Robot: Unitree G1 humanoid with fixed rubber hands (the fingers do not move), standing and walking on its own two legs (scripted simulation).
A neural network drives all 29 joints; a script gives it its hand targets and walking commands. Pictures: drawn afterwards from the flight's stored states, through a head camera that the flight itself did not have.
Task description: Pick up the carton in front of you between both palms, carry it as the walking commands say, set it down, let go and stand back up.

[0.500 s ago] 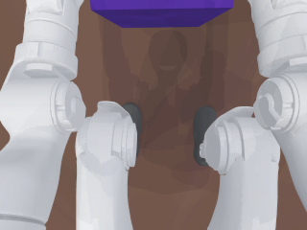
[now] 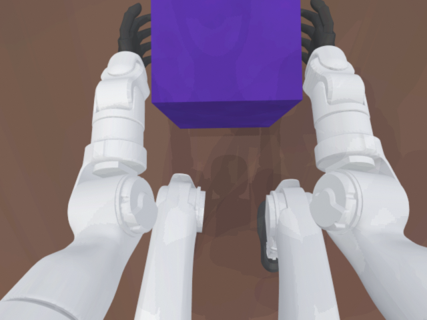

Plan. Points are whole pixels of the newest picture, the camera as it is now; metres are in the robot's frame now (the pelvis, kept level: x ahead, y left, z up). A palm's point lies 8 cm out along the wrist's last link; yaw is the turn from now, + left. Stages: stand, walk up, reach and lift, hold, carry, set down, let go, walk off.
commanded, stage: reach and lift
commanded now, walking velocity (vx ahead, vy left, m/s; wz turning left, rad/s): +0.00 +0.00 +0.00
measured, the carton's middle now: (224, 65) +0.54 +0.04 -0.14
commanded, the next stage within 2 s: none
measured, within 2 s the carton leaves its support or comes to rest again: neither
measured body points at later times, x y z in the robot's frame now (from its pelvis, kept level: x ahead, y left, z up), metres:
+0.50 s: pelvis +0.02 +0.00 +0.11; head +0.25 +0.01 +0.50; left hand +0.50 +0.18 +0.06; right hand +0.51 -0.13 +0.06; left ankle +0.12 +0.13 -0.40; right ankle +0.11 -0.13 -0.40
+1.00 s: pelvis +0.07 +0.00 +0.25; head +0.18 +0.01 +0.69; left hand +0.44 +0.17 +0.22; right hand +0.45 -0.14 +0.22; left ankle +0.12 +0.13 -0.40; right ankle +0.11 -0.13 -0.40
